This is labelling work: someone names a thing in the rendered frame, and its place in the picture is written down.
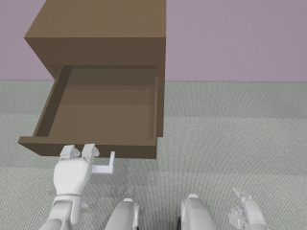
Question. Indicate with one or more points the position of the robot thigh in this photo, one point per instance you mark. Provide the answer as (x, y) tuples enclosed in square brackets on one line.
[(194, 213), (124, 217)]

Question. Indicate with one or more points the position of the robot right hand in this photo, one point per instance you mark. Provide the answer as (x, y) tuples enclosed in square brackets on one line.
[(243, 216)]

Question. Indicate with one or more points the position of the robot left forearm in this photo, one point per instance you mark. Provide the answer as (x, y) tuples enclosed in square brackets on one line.
[(65, 213)]

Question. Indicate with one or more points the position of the handle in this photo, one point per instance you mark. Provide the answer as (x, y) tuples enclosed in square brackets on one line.
[(103, 169)]

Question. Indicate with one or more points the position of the left robot thigh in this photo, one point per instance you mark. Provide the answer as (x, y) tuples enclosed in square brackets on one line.
[(124, 217)]

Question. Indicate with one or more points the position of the robot left hand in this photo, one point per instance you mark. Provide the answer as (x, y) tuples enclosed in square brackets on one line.
[(72, 174)]

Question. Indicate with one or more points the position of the drawer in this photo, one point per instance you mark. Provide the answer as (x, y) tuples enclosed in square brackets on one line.
[(114, 107)]

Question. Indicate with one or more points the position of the cabinet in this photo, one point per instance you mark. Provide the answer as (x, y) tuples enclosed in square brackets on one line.
[(102, 32)]

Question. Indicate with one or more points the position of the right robot thigh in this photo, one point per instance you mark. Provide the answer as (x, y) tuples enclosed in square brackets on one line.
[(194, 213)]

